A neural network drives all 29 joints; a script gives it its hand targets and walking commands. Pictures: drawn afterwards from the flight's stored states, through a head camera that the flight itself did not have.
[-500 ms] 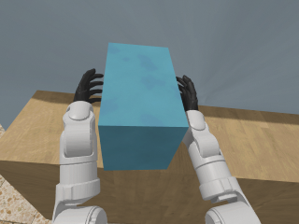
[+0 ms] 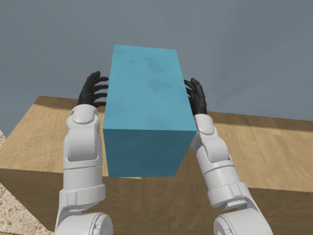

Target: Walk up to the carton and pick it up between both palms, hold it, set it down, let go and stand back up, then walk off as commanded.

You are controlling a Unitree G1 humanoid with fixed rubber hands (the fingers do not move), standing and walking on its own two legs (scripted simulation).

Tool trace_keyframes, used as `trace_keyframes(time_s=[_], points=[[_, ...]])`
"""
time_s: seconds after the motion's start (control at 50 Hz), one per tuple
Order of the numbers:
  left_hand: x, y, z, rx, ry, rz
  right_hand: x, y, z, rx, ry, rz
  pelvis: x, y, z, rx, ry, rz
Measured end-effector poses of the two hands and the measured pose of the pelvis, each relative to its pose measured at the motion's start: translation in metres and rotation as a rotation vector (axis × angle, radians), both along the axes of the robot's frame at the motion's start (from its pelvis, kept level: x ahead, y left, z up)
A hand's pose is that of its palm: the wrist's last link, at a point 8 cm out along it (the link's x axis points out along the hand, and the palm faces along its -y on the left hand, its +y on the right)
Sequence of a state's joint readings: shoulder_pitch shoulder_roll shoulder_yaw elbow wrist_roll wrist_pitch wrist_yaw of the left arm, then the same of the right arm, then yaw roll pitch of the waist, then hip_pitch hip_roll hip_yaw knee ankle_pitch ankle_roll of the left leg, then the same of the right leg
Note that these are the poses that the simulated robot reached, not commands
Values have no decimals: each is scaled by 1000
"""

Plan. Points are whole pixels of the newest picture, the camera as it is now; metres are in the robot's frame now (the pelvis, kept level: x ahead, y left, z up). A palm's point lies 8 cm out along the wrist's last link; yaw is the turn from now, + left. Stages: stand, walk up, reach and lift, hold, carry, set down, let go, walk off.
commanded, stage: hold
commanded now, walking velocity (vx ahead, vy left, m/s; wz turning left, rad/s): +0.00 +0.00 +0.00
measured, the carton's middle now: (144, 110) +0.39 +0.01 +0.15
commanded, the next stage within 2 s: none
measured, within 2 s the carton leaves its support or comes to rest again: neither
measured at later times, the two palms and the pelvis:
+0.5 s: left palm (87, 107) +0.36 +0.14 +0.18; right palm (196, 113) +0.36 -0.12 +0.16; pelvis +0.00 +0.00 +0.00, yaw +0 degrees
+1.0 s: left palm (88, 108) +0.36 +0.14 +0.18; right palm (197, 113) +0.36 -0.12 +0.16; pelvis +0.00 +0.00 +0.00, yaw +0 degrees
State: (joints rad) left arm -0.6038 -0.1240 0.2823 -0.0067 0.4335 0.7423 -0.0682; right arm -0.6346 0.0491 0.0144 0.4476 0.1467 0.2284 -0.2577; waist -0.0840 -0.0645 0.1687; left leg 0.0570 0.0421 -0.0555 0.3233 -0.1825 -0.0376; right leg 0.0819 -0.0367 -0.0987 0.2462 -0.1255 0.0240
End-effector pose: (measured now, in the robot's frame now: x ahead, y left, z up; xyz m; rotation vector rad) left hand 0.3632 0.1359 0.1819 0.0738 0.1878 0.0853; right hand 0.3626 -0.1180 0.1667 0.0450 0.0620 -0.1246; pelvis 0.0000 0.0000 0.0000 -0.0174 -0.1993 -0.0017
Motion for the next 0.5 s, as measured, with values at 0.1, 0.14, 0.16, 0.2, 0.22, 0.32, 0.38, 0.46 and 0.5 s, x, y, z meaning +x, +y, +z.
trace_keyframes(time_s=[0.1,0.14,0.16,0.2,0.22,0.32,0.38,0.46,0.5], points=[[0,1,-1,-1,-4,-3,0,1,0,0,-4,0,1,0,0,0,3,0],[1,1,-2,1,-3,-2,0,1,-1,-1,-3,0,1,0,0,-1,3,-1],[1,1,-2,1,-1,-2,1,1,-1,-1,-1,0,1,0,0,-1,2,0],[0,1,-3,0,2,-1,1,1,-2,2,2,0,2,1,0,-1,3,-1],[0,1,-4,0,2,-1,0,1,-2,3,1,1,2,1,0,-1,3,0],[-3,1,-4,4,-5,-2,-2,1,-2,6,-7,1,2,2,0,-2,-1,2],[-3,1,-2,4,-9,-2,-3,1,-1,8,-11,-1,2,2,0,-1,-2,1],[-4,1,-1,5,-7,0,-4,1,-2,8,-9,-1,0,2,0,0,-5,1],[-3,1,-1,1,-1,1,-3,1,-2,6,-3,-1,0,2,0,0,-2,0]])
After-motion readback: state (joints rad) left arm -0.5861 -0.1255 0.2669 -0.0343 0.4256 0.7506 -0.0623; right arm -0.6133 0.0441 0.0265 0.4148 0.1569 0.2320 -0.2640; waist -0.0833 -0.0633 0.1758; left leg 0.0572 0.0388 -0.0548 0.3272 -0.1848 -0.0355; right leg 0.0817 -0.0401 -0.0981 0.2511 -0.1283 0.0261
